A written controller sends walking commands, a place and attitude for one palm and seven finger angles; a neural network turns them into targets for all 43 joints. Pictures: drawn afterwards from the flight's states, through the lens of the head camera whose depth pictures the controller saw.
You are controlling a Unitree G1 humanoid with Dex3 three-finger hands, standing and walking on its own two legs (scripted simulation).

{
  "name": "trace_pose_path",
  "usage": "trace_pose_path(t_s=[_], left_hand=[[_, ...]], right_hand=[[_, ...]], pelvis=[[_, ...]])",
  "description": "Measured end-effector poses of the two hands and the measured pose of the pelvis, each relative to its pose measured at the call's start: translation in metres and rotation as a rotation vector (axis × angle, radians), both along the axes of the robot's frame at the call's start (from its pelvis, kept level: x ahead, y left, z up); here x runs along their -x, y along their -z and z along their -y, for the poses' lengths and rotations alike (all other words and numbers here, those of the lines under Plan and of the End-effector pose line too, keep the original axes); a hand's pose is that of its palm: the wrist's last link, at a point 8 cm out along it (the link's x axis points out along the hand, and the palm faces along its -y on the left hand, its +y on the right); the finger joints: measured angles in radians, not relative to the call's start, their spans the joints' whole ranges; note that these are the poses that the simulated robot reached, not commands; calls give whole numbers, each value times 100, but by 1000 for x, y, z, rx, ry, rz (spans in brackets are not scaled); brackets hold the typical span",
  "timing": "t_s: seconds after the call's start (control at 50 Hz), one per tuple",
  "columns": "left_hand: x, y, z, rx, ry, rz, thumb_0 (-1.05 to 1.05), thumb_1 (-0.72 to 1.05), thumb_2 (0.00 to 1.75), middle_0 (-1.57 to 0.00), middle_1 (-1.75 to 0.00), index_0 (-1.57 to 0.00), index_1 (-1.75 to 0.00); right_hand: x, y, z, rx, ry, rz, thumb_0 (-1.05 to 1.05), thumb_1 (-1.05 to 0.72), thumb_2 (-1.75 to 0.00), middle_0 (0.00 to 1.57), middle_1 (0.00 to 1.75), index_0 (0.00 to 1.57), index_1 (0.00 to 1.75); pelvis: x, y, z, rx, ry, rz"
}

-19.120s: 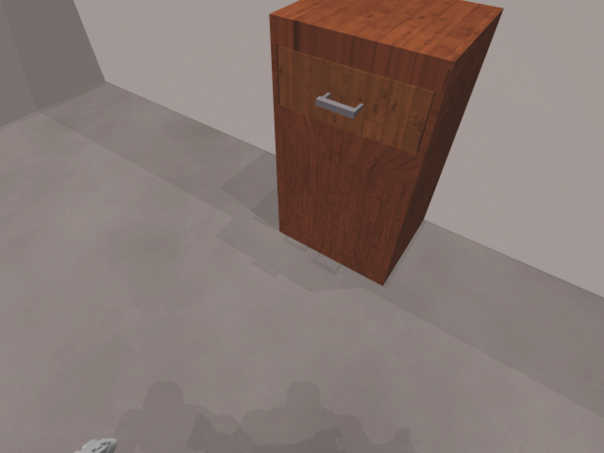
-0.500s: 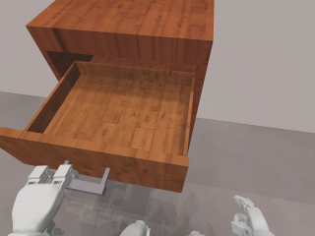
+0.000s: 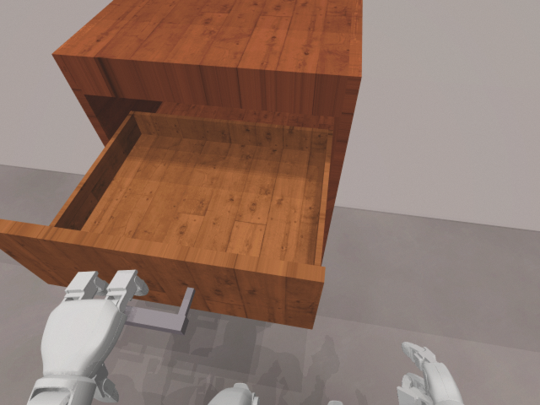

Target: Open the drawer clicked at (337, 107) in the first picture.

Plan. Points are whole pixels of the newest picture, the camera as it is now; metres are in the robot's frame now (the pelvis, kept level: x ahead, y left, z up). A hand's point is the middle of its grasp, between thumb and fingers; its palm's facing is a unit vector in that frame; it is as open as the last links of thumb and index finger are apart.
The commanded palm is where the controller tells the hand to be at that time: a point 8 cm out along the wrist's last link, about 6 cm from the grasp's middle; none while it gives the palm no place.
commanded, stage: lift the hand off the handle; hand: left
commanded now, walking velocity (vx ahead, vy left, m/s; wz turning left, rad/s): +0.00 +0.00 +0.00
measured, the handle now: (148, 303) +0.25 +0.20 +0.02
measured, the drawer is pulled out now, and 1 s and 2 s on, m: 0.30 0.30 0.30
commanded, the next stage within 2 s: draw the hand back to the body in 1.16 s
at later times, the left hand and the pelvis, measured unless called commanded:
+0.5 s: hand (88, 316) +0.21 +0.24 +0.08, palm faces +0.02 -0.09 -1.00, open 13.4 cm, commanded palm +0.19 +0.24 +0.15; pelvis +0.02 +0.00 +0.03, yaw +0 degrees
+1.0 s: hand (52, 288) +0.21 +0.24 +0.16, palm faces +0.04 -0.09 -1.00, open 13.8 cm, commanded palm +0.19 +0.25 +0.22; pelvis +0.03 +0.00 +0.05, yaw +0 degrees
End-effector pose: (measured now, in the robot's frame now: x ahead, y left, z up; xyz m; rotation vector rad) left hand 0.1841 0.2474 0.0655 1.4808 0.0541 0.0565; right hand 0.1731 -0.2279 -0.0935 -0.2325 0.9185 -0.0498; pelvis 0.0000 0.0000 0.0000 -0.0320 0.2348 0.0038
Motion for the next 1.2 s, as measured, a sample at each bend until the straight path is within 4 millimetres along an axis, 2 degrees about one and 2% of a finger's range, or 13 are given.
trace_pose_path(t_s=[0.14, 0.4, 0.56, 0.78, 0.9, 1.1, 1.2], left_hand=[[-1, -25, 2, 2, 19, 19, 0, -49, 30, -32, -120, -36, -122], [-2, -55, 3, 2, 18, 5, 0, -49, 30, -32, -120, -38, -123], [-1, -83, 3, 3, 26, 32, 0, -49, 30, -32, -120, -38, -123], [-4, -114, -6, -4, 2, 35, 0, -49, 30, -32, -120, -34, -121], [-8, -131, -2, 5, 33, 39, 0, -49, 30, -32, -120, -32, -120], [0, -161, -7, -13, 46, 62, 0, -49, 30, -32, -120, -32, -120], [2, -159, -9, 24, 23, 48, 0, -49, 30, -32, -120, -32, -120]], right_hand=[[-4, -11, -4, -18, 3, 22, 1, -91, -90, 20, 30, 20, 30], [-27, -31, -11, -38, -30, 80, 1, -91, -90, 20, 30, 20, 30], [-38, -41, -12, -54, -38, 107, 1, -91, -90, 20, 30, 20, 30], [-43, -51, -9, -51, -41, 107, 1, -91, -90, 20, 30, 20, 30], [-46, -58, -9, -48, -38, 116, 2, -91, -90, 20, 30, 20, 30], [-52, -69, -15, -60, -42, 139, 2, -91, -90, 20, 30, 20, 30], [-54, -71, -21, -67, -58, 146, 2, -91, -90, 20, 30, 20, 30]], pelvis=[[-5, -10, -2, -2, 3, 28], [-13, -24, -1, -10, 1, 74], [-19, -32, 0, -11, 4, 94], [-25, -42, 2, -13, 1, 124], [-28, -47, 0, -11, 4, 139], [-29, -53, -6, -8, 6, 162], [-26, -55, -9, -9, -2, 169]])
